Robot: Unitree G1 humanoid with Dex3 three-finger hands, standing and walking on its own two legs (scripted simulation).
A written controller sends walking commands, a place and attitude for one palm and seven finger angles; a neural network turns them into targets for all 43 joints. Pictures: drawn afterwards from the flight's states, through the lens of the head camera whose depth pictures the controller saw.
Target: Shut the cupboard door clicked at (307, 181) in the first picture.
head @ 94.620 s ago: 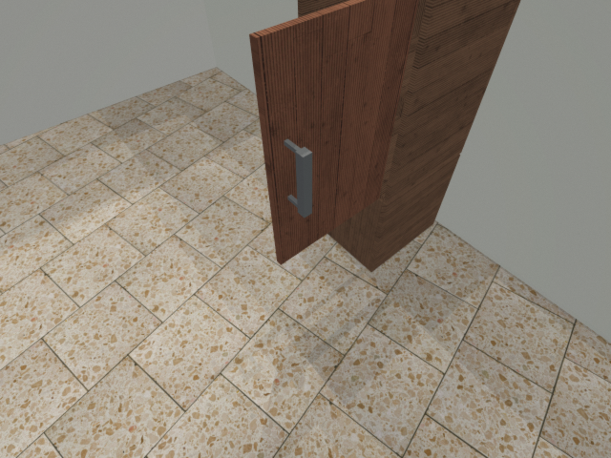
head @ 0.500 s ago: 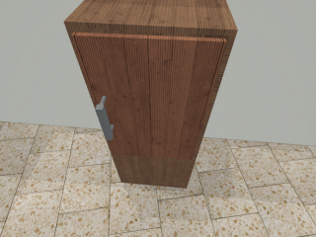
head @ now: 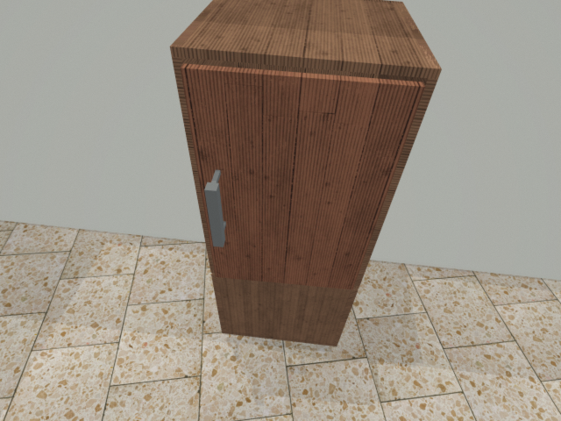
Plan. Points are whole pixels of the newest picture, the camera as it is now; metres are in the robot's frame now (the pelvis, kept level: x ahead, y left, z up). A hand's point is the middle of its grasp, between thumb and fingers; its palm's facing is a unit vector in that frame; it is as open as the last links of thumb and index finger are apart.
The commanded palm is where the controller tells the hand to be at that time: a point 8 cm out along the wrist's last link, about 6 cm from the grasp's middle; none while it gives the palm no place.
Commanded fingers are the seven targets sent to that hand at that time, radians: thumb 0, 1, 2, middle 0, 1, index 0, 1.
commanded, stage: come to a stop and stand still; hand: left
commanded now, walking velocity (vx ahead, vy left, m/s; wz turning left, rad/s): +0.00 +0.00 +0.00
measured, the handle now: (218, 209) +0.53 +0.17 -0.04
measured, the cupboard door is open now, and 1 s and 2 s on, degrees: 1 1 1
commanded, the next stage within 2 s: look again from close up in 0.54 s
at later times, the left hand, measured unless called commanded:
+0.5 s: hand out of the picture -0.06 +0.16 -0.18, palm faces +0.05 -0.99 -0.16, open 7.4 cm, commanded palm none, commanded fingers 0.00 0.90 0.90 -0.20 -0.30 -0.20 -0.30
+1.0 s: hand out of the picture -0.04 +0.17 -0.18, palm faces +0.04 -0.98 -0.17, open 7.4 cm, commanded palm none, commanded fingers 0.00 0.90 0.90 -0.20 -0.30 -0.20 -0.30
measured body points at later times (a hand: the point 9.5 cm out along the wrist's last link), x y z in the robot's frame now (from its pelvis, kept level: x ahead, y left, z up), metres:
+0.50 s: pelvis -0.02 +0.00 +0.00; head -0.03 +0.01 +0.45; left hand -0.06 +0.22 -0.16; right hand -0.02 -0.21 -0.16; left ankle +0.04 +0.09 -0.74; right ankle +0.03 -0.15 -0.74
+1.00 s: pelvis -0.01 +0.01 +0.00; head +0.00 +0.01 +0.45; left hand -0.04 +0.22 -0.16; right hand -0.01 -0.21 -0.16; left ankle +0.04 +0.09 -0.74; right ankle +0.03 -0.15 -0.74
